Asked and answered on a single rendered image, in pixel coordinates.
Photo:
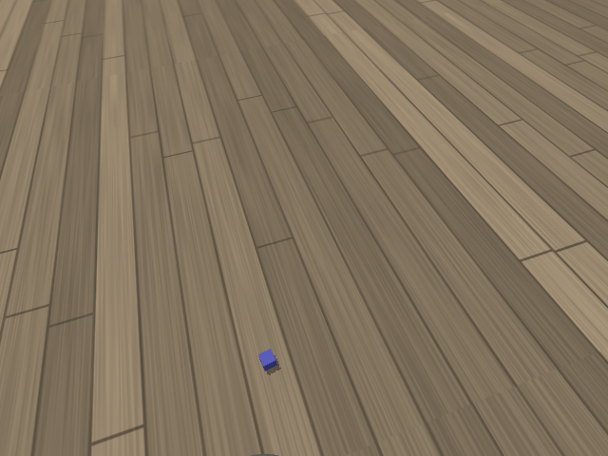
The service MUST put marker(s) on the cube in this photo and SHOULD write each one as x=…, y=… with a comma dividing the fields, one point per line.
x=267, y=359

